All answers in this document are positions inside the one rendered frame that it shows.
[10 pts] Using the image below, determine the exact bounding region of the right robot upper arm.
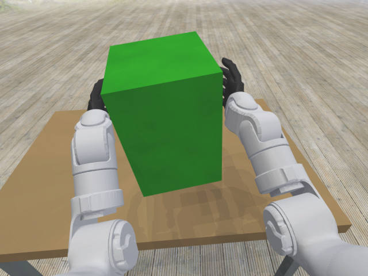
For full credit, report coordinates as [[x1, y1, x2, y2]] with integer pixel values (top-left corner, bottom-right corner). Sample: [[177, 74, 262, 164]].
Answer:
[[263, 193, 368, 276]]

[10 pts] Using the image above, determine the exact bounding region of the table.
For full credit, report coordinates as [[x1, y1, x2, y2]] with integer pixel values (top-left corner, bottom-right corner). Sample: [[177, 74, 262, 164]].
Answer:
[[0, 99, 352, 276]]

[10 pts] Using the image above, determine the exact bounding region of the left robot forearm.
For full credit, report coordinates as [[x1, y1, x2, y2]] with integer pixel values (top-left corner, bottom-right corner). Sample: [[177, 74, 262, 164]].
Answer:
[[68, 109, 124, 268]]

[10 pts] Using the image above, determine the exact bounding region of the right robot hand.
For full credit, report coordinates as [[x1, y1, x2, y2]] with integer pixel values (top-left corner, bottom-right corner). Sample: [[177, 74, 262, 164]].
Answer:
[[220, 57, 244, 108]]

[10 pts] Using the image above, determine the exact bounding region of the left robot upper arm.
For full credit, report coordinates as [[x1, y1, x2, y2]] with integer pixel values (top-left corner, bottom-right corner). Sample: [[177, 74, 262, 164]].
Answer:
[[53, 219, 139, 276]]

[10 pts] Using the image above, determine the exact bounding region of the carton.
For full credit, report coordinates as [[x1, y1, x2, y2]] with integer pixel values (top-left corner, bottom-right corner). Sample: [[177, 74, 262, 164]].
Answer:
[[101, 31, 223, 197]]

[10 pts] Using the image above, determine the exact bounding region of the right robot forearm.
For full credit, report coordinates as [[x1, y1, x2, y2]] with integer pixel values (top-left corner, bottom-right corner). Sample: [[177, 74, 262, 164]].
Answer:
[[224, 91, 338, 232]]

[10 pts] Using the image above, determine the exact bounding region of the left robot hand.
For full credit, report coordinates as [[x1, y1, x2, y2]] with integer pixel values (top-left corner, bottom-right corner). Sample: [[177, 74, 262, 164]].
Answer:
[[87, 79, 111, 120]]

